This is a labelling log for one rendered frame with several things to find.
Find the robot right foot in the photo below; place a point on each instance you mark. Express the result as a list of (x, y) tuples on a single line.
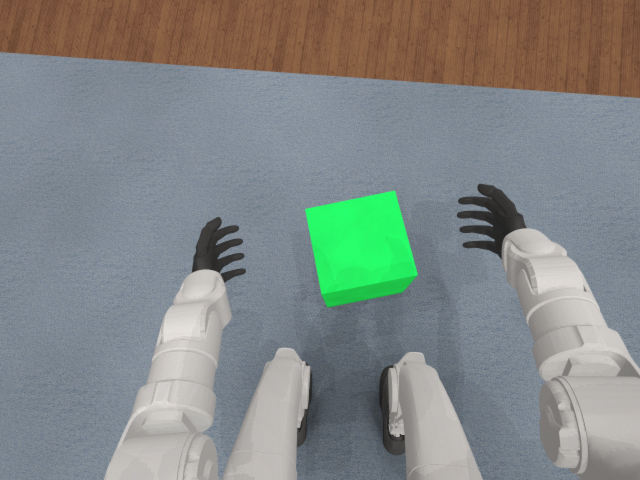
[(394, 444)]

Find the right robot forearm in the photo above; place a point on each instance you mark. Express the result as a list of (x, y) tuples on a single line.
[(570, 334)]

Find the robot left upper arm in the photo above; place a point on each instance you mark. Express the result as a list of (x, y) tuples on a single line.
[(173, 456)]

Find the robot right hand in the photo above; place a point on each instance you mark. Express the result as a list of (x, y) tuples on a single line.
[(504, 218)]

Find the left robot thigh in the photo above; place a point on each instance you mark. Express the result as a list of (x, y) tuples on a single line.
[(266, 445)]

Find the carton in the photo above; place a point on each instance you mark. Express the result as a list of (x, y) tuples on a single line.
[(361, 249)]

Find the robot right upper arm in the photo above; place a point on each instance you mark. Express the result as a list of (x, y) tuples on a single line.
[(591, 425)]

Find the robot left hand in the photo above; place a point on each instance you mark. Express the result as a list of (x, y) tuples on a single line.
[(207, 251)]

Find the left robot forearm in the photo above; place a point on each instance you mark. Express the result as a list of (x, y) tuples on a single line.
[(178, 395)]

